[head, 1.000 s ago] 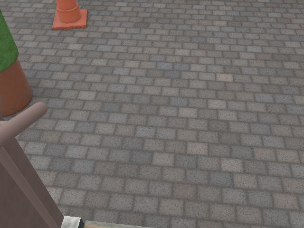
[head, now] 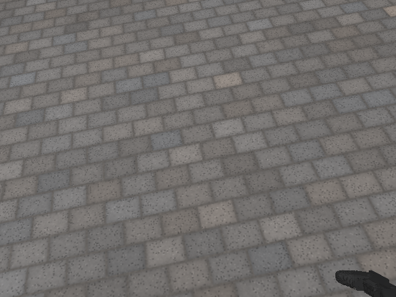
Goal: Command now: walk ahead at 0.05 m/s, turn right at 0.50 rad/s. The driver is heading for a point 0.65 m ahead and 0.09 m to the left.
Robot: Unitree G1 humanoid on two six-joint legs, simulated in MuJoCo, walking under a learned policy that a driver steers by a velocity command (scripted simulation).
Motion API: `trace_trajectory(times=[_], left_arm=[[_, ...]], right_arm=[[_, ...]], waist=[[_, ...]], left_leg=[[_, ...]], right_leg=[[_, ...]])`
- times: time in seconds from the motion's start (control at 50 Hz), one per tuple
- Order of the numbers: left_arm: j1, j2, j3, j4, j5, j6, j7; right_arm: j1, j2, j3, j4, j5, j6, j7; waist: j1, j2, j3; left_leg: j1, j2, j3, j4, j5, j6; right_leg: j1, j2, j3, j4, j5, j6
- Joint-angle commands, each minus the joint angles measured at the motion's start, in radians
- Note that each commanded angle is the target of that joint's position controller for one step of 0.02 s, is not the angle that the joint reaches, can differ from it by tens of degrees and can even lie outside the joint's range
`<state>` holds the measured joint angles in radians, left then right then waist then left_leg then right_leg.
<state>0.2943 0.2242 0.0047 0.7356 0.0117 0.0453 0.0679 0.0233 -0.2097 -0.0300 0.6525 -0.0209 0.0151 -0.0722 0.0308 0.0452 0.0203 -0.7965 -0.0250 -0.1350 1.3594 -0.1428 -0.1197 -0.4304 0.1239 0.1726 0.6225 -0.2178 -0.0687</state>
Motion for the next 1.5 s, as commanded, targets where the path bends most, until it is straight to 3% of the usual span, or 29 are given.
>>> trace_trajectory(times=[0.02, 0.04, 0.06, 0.1, 0.12, 0.14, 0.16, 0.18, 0.2, 0.22, 0.24, 0.26, 0.28, 0.3, 0.32, 0.36, 0.38, 0.42, 0.46, 0.52, 0.56, 0.58, 0.6, 0.68, 0.72, 0.76, 0.86, 0.94, 1.5], left_arm=[[-0.108, 0.138, 0.034, -0.153, -0.007, -0.005, 0.005], [-0.072, 0.117, 0.036, -0.137, -0.035, 0.008, 0.009], [-0.028, 0.104, 0.040, -0.126, -0.043, 0.022, 0.018], [-0.013, 0.144, 0.052, -0.149, -0.014, 0.032, 0.016], [-0.028, 0.141, 0.051, -0.160, -0.005, 0.032, 0.012], [-0.084, 0.153, 0.055, -0.196, 0.001, 0.032, 0.004], [-0.109, 0.154, 0.056, -0.204, -0.016, 0.040, -0.006], [-0.119, 0.117, 0.044, -0.213, -0.028, 0.043, -0.012], [-0.098, 0.094, 0.038, -0.217, -0.042, 0.039, -0.021], [-0.026, 0.041, 0.030, -0.219, -0.033, 0.033, -0.033], [-0.035, 0.071, 0.045, -0.229, -0.052, 0.014, -0.035], [-0.109, 0.155, 0.072, -0.230, -0.050, 0.000, -0.031], [-0.158, 0.189, 0.091, -0.231, -0.047, 0.003, -0.027], [-0.154, 0.179, 0.092, -0.210, -0.039, 0.012, -0.033], [-0.102, 0.137, 0.085, -0.183, -0.029, 0.024, -0.035], [-0.028, 0.063, 0.065, -0.132, -0.040, 0.033, -0.053], [-0.036, 0.031, 0.046, -0.128, -0.035, 0.028, -0.060], [-0.112, -0.006, 0.024, -0.138, -0.021, 0.015, -0.065], [-0.116, 0.016, 0.029, -0.136, -0.027, 0.009, -0.065], [-0.057, 0.046, 0.035, -0.118, -0.008, 0.002, -0.054], [-0.035, 0.138, 0.058, -0.100, -0.017, -0.009, -0.046], [-0.021, 0.104, 0.055, -0.092, -0.019, -0.013, -0.049], [-0.008, 0.077, 0.048, -0.073, -0.018, -0.016, -0.052], [0.018, 0.056, 0.043, -0.039, -0.020, -0.016, -0.055], [0.016, 0.059, 0.043, -0.034, -0.019, -0.014, -0.057], [-0.002, 0.058, 0.043, -0.035, -0.031, -0.020, -0.052], [0.021, 0.067, 0.045, -0.014, -0.023, -0.017, -0.047], [0.031, 0.069, 0.044, 0.000, -0.024, -0.018, -0.047], [0.084, 0.042, 0.047, 0.161, -0.029, -0.018, -0.024]], right_arm=[[0.061, -0.067, -0.027, -0.086, 0.006, 0.017, 0.002], [0.027, -0.020, -0.004, -0.120, -0.007, 0.032, 0.007], [-0.036, 0.015, 0.015, -0.148, 0.001, 0.039, 0.015], [-0.035, -0.035, 0.009, -0.146, 0.029, 0.042, 0.031], [0.002, -0.041, 0.011, -0.140, 0.043, 0.036, 0.041], [0.049, -0.055, 0.007, -0.127, 0.039, 0.023, 0.054], [0.076, -0.040, 0.005, -0.125, 0.043, 0.021, 0.061], [0.122, -0.024, 0.006, -0.095, 0.035, 0.015, 0.071], [0.174, -0.040, -0.005, -0.079, 0.023, 0.015, 0.076], [0.219, -0.108, -0.020, -0.065, -0.002, 0.013, 0.089], [0.232, -0.111, -0.018, -0.050, -0.025, 0.005, 0.098], [0.209, -0.079, -0.012, -0.062, -0.017, -0.014, 0.104], [0.173, -0.078, -0.012, -0.063, -0.004, -0.017, 0.101], [0.152, -0.084, -0.014, -0.069, 0.008, -0.010, 0.098], [0.166, -0.063, -0.012, -0.046, 0.016, -0.013, 0.092], [0.166, -0.015, 0.002, -0.018, 0.022, -0.010, 0.090], [0.151, 0.002, 0.004, -0.013, 0.031, -0.006, 0.087], [0.194, -0.038, -0.011, 0.005, 0.024, 0.005, 0.072], [0.226, -0.061, -0.015, 0.025, 0.018, 0.001, 0.061], [0.252, -0.049, -0.012, 0.058, 0.031, -0.020, 0.061], [0.311, -0.079, -0.028, 0.070, 0.025, -0.031, 0.066], [0.292, -0.081, -0.028, 0.085, 0.027, -0.027, 0.062], [0.276, -0.068, -0.029, 0.087, 0.034, -0.020, 0.059], [0.268, -0.023, -0.024, 0.097, 0.032, 0.003, 0.072], [0.263, -0.025, -0.025, 0.101, 0.032, 0.008, 0.077], [0.240, -0.030, -0.022, 0.090, 0.025, 0.015, 0.080], [0.246, -0.021, -0.009, 0.109, 0.036, 0.019, 0.074], [0.261, -0.042, -0.015, 0.131, 0.036, 0.016, 0.067], [0.353, -0.038, -0.018, 0.296, 0.039, 0.021, 0.033]], waist=[[-0.086, -0.090, -0.158], [-0.072, -0.114, -0.127], [-0.020, -0.184, -0.089], [0.024, -0.270, -0.123], [0.017, -0.291, -0.148], [-0.015, -0.293, -0.165], [-0.022, -0.303, -0.148], [-0.030, -0.243, -0.143], [-0.032, -0.162, -0.143], [0.014, 0.111, -0.197], [0.013, 0.258, -0.121], [-0.016, 0.174, -0.054], [-0.017, 0.127, -0.038], [-0.009, 0.070, -0.059], [0.007, 0.046, -0.062], [0.030, 0.059, -0.053], [0.025, 0.078, -0.042], [-0.036, 0.118, -0.037], [-0.038, 0.115, -0.041], [-0.014, 0.070, -0.022], [-0.066, -0.076, -0.026], [-0.030, -0.082, -0.031], [-0.032, -0.090, -0.035], [-0.030, -0.073, -0.054], [-0.031, -0.071, -0.039], [-0.034, -0.062, -0.040], [-0.032, -0.047, -0.002], [-0.028, -0.056, 0.008], [-0.023, -0.047, 0.042]], left_leg=[[0.075, -0.010, 0.017, 0.122, -0.051, -0.006], [0.042, 0.007, 0.030, -0.114, -0.103, 0.002], [0.029, 0.010, 0.035, -0.297, -0.186, 0.020], [0.166, -0.007, 0.076, -0.405, -0.257, 0.029], [0.271, 0.000, 0.076, -0.467, -0.271, 0.050], [0.419, -0.007, 0.114, -0.435, -0.166, 0.061], [0.412, -0.004, 0.094, -0.638, -0.271, 0.101], [0.511, -0.001, 0.106, -0.793, -0.212, 0.129], [0.624, 0.024, 0.073, -0.903, -0.140, 0.150], [0.803, 0.196, -0.107, -0.887, 0.331, 0.236], [0.770, 0.333, -0.345, -0.955, 0.427, 0.411], [0.714, 0.356, -0.387, -0.989, 0.363, 0.451], [0.696, 0.332, -0.348, -0.975, 0.339, 0.438], [0.691, 0.297, -0.288, -0.964, 0.302, 0.410], [0.677, 0.277, -0.255, -0.956, 0.274, 0.390], [0.604, 0.193, -0.133, -0.966, 0.254, 0.343], [0.600, 0.150, -0.063, -0.978, 0.220, 0.320], [0.568, 0.131, -0.045, -1.007, 0.190, 0.311], [0.569, 0.153, -0.070, -1.014, 0.188, 0.315], [0.595, 0.146, -0.081, -0.995, 0.267, 0.267], [0.607, 0.095, -0.045, -0.993, 0.216, 0.220], [0.656, 0.077, -0.009, -0.974, 0.182, 0.209], [0.681, 0.067, 0.010, -0.965, 0.167, 0.203], [0.701, 0.056, 0.029, -0.959, 0.171, 0.207], [0.693, 0.053, 0.033, -0.962, 0.143, 0.207], [0.682, 0.049, 0.030, -0.960, 0.136, 0.201], [0.661, 0.048, 0.029, -0.970, 0.116, 0.202], [0.674, 0.051, 0.028, -0.980, 0.118, 0.197], [0.679, 0.051, 0.039, -1.048, 0.099, 0.182]], right_leg=[[0.122, -0.266, 0.338, -0.076, 0.553, -0.247], [0.184, -0.222, 0.296, -0.083, 0.411, -0.207], [0.240, -0.216, 0.304, -0.105, 0.306, -0.182], [0.243, -0.232, 0.310, -0.115, 0.329, -0.191], [0.221, -0.242, 0.310, -0.128, 0.353, -0.200], [0.125, -0.231, 0.309, -0.137, 0.451, -0.208], [0.182, -0.233, 0.321, -0.146, 0.404, -0.196], [0.156, -0.215, 0.322, -0.136, 0.345, -0.174], [0.120, -0.170, 0.306, -0.079, 0.219, -0.128], [-0.020, -0.070, 0.193, 0.133, -0.177, -0.027], [-0.204, 0.023, 0.147, 0.165, -0.447, 0.045], [-0.235, -0.018, 0.142, 0.276, -0.436, 0.091], [-0.246, -0.026, 0.119, 0.381, -0.385, 0.117], [-0.232, -0.029, 0.103, 0.457, -0.343, 0.140], [-0.215, -0.041, 0.102, 0.502, -0.286, 0.151], [-0.115, -0.065, 0.059, 0.455, -0.201, 0.161], [-0.076, -0.099, 0.000, 0.311, -0.163, 0.158], [0.063, -0.125, -0.096, 0.126, -0.141, 0.150], [0.148, -0.125, -0.127, 0.026, -0.137, 0.148], [0.248, -0.169, -0.075, -0.146, 0.084, 0.118], [0.250, -0.204, -0.045, -0.125, 0.243, 0.076], [0.213, -0.197, -0.038, -0.157, 0.200, 0.076], [0.206, -0.192, -0.039, -0.178, 0.197, 0.083], [0.228, -0.182, -0.055, -0.198, 0.175, 0.082], [0.216, -0.181, -0.057, -0.204, 0.162, 0.075], [0.214, -0.172, -0.067, -0.190, 0.158, 0.070], [0.195, -0.175, -0.071, -0.202, 0.147, 0.071], [0.202, -0.171, -0.071, -0.218, 0.145, 0.070], [0.244, -0.167, -0.087, -0.277, 0.132, 0.054]])
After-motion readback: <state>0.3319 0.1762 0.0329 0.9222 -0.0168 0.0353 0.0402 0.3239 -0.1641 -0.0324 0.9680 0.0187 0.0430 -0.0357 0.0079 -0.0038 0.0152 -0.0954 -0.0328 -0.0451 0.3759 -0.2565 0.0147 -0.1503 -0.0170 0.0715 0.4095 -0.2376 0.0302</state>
